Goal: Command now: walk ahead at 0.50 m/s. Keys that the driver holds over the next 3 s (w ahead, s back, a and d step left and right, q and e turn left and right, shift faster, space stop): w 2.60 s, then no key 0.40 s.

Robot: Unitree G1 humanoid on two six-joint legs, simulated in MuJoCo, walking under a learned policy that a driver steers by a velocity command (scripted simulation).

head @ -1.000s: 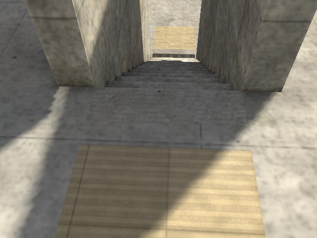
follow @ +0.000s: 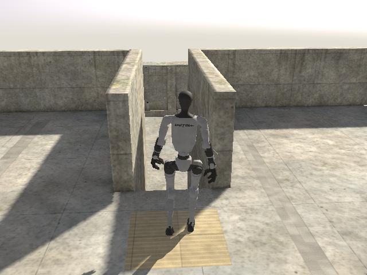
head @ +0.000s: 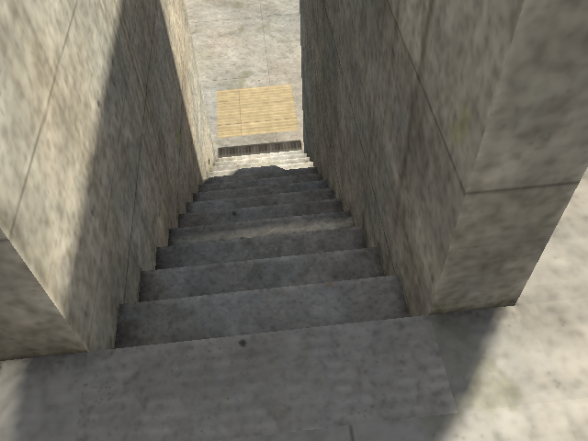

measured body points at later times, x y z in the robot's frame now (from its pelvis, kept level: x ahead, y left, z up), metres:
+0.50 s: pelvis +0.27 +0.04 -0.01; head +0.31 +0.04 +0.43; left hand +0.20 +0.28 -0.16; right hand +0.48 -0.19 -0.11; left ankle +0.38 +0.11 -0.73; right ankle +0.08 -0.07 -0.69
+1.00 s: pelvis +0.51 +0.04 -0.01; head +0.53 +0.03 +0.44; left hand +0.66 +0.27 -0.12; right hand +0.49 -0.21 -0.16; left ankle +0.39 +0.11 -0.71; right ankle +0.59 -0.04 -0.74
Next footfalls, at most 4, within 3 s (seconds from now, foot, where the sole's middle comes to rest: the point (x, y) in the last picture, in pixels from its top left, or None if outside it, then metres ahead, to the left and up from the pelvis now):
0.46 left None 0.42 0.11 -0.77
0.98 right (328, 375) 0.63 -0.04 -0.77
1.60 left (219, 326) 0.87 0.25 -0.96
2.14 right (306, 283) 1.13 -0.01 -1.15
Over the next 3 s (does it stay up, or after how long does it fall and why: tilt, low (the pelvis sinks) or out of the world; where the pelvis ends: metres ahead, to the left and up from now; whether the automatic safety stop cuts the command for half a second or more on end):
stays up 1.49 0.17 -0.68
